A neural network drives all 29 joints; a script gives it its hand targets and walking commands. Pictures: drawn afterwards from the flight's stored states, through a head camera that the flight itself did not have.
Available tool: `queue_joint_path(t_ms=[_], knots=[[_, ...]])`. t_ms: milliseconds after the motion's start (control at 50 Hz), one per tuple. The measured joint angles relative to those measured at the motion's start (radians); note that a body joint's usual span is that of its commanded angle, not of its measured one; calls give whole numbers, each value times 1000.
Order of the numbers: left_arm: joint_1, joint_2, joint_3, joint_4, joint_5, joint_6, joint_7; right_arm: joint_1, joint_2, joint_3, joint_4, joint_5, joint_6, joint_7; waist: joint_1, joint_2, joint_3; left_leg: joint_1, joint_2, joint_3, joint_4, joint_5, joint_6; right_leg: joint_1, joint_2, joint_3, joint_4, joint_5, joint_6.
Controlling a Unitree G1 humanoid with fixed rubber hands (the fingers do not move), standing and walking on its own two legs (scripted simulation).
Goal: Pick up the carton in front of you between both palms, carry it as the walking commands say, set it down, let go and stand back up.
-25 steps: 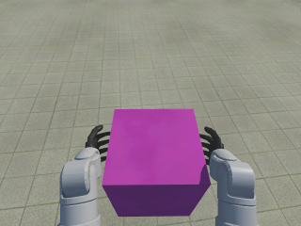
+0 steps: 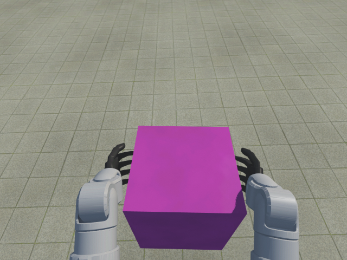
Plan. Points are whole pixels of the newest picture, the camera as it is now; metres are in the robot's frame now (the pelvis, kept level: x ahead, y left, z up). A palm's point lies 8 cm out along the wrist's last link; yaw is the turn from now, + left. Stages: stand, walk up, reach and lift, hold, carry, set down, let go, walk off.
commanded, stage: carry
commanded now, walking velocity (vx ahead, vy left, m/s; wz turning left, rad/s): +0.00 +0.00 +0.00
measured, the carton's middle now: (182, 190) +0.28 +0.00 -0.01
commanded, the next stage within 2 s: none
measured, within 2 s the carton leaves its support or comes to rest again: neither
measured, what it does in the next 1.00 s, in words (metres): walks ahead: left foot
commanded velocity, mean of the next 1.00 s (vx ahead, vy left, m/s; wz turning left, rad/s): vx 0.00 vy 0.00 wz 0.00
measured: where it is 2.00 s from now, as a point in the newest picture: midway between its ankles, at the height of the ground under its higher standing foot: outside the picture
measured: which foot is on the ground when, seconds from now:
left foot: up 0.00-0.28, down 0.30-1.00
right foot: down 0.00-1.00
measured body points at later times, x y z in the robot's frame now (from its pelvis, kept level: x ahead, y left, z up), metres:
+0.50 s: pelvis +0.20 +0.02 +0.00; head +0.19 +0.03 +0.45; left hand +0.49 +0.16 +0.08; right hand +0.47 -0.14 +0.09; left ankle +0.23 +0.11 -0.73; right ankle +0.08 -0.08 -0.73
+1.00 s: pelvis +0.19 +0.01 +0.00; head +0.18 +0.01 +0.45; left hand +0.48 +0.14 +0.06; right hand +0.45 -0.16 +0.06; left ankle +0.23 +0.11 -0.73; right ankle +0.09 -0.08 -0.73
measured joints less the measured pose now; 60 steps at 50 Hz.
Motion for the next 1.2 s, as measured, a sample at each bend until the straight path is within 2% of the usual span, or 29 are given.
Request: queue_joint_path(t_ms=[20,60,140,240,300,340,380,420,500,620,780,1060,1200], knots=[[6,1,1,-3,-2,-5,0,2,0,5,1,-1,-5,0,-1,-4,15,-63,-4,-1,35,24,8,27,1,2,-34,1,1],[21,3,4,-21,-7,-18,-1,4,0,18,-4,-1,-17,-1,-1,-9,39,-156,0,10,-11,70,12,80,4,8,-101,1,-8],[44,6,8,-70,-18,-45,-4,11,0,44,-34,-2,-46,-3,-4,-11,56,-244,3,29,-265,127,-2,161,6,25,-183,-5,-4],[53,7,-2,-117,-25,-48,-9,30,-2,53,-97,10,-44,-14,-21,-1,32,-226,-3,64,-517,298,-13,241,15,33,-180,-76,22],[48,6,-8,-137,-20,-31,-10,25,-2,47,-121,16,-23,-16,-27,5,-2,-132,0,99,-673,464,-6,270,25,37,-98,-166,43],[32,6,2,-128,-13,-14,-11,13,-1,44,-102,16,-19,-16,-28,-38,-30,-101,-20,118,-667,373,39,266,-3,50,-27,-216,60],[24,5,13,-115,-2,9,-11,-5,2,39,-61,15,-11,-11,-22,-72,-57,-91,-33,132,-644,307,58,272,-20,69,-5,-246,74],[18,4,21,-93,9,27,-11,-18,3,32,-20,12,-3,-5,-16,-85,-80,-85,-34,139,-631,288,43,289,-22,80,-20,-268,82],[5,2,28,-46,16,37,-8,-28,5,21,31,4,-1,-1,-8,-79,-96,-88,-30,146,-595,239,55,302,-23,87,-31,-281,87],[0,1,23,-50,8,26,-4,-18,3,19,9,5,-10,-1,-12,-56,-74,-100,-20,145,-555,206,54,295,-23,83,-5,-290,97],[13,3,11,-40,8,1,-8,-1,1,22,5,4,-27,-1,-20,-45,-70,-105,-11,140,-532,193,46,295,-20,71,3,-300,90],[53,8,3,113,47,-147,-36,28,-3,32,161,-36,-166,25,-18,-43,-67,-92,2,137,-533,220,41,302,-13,60,19,-300,70],[36,6,17,244,83,-257,-54,13,-1,18,289,-74,-275,44,-11,-39,-73,-91,8,134,-559,255,39,294,-5,56,13,-278,61]])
